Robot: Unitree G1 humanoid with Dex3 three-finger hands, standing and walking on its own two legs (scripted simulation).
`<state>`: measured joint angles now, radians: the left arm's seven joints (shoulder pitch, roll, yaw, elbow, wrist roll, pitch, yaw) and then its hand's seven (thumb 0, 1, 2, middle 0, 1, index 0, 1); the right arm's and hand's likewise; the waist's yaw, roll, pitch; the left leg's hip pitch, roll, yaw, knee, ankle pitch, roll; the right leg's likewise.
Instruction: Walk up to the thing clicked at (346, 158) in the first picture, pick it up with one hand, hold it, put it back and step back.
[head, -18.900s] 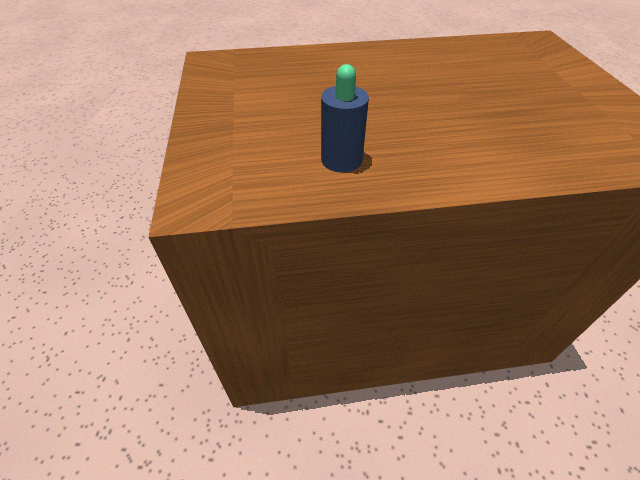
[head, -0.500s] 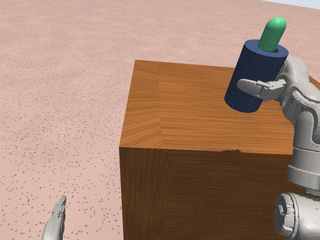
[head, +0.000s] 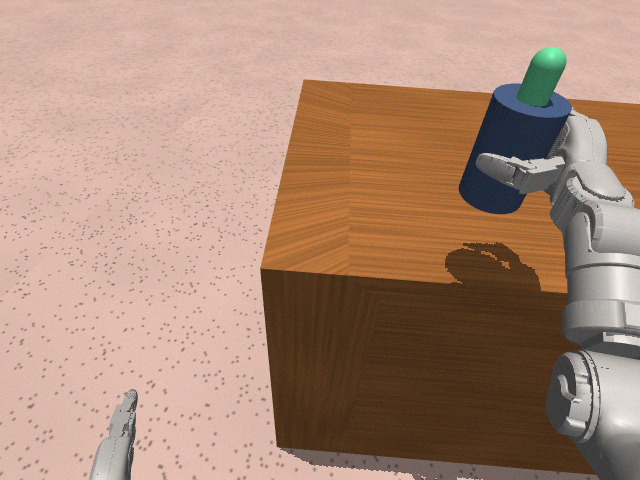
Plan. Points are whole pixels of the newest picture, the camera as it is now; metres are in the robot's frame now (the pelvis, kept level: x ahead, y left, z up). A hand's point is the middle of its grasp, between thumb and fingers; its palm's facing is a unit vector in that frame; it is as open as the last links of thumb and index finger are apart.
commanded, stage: crouch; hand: right
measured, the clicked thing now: (517, 131) +0.43 -0.18 +0.26
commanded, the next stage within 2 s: lower in 0.82 s
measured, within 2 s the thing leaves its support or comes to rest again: rests again in 1.88 s
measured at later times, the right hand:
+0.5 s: hand (507, 149) +0.49 -0.20 +0.21, palm faces +0.19 +0.98 -0.02, open 11.0 cm
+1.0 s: hand (503, 152) +0.51 -0.21 +0.19, palm faces +0.18 +0.98 -0.01, open 11.0 cm
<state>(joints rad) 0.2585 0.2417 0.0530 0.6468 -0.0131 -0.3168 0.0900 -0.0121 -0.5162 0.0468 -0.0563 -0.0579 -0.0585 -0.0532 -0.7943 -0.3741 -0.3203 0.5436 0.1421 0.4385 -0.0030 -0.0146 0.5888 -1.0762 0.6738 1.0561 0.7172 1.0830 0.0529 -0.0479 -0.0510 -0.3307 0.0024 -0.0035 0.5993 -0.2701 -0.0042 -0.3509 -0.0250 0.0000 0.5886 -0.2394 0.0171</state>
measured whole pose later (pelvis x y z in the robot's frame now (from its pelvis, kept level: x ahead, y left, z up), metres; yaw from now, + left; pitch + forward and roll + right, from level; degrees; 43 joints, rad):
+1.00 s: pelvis +0.04 -0.01 +0.00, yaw +1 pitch +7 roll +1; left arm 0.28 0.24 0.05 0.51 -0.01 -0.20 0.05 -0.01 -0.53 0.05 -0.06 -0.04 -0.05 -0.05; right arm -0.85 -0.43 -0.36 0.84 0.10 0.11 0.06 -0.01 0.59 -1.08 0.67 1.06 0.72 1.08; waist 0.07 -0.02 -0.08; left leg -0.40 0.00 -0.02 0.57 -0.29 -0.02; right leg -0.43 -0.03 -0.02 0.60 -0.28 0.01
